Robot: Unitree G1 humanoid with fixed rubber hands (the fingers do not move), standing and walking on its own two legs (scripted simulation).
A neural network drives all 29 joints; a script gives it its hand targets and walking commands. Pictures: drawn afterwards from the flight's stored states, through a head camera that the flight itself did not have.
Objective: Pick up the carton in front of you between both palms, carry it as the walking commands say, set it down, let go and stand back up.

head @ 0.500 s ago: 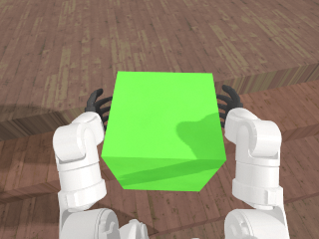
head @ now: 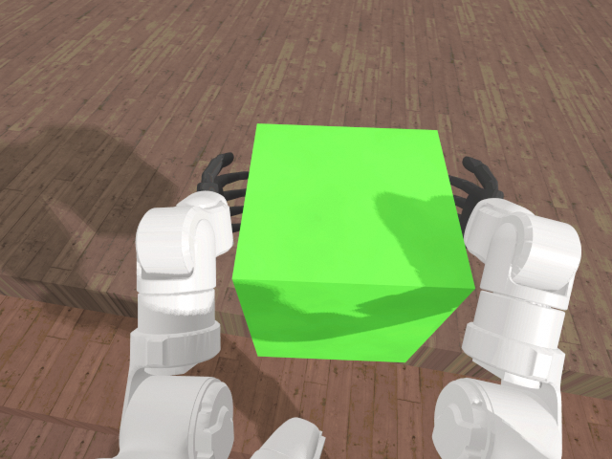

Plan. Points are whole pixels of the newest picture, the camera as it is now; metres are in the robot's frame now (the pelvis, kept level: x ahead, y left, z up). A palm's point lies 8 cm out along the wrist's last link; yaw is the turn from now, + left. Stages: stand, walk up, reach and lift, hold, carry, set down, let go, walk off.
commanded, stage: carry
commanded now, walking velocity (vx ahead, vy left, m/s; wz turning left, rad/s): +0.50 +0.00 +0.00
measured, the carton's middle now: (338, 254) +0.36 +0.07 +0.07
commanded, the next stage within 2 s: none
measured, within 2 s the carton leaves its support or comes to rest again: neither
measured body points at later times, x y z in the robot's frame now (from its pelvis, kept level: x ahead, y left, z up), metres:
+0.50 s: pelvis +0.30 +0.12 +0.16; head +0.36 +0.11 +0.61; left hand +0.72 +0.21 +0.30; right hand +0.66 -0.09 +0.30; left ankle +0.31 +0.19 -0.55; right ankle +0.26 +0.02 -0.36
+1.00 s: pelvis +0.63 +0.08 +0.31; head +0.67 +0.10 +0.76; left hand +0.99 +0.29 +0.46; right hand +1.04 -0.01 +0.46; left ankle +0.62 +0.18 -0.29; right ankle +0.69 +0.01 -0.40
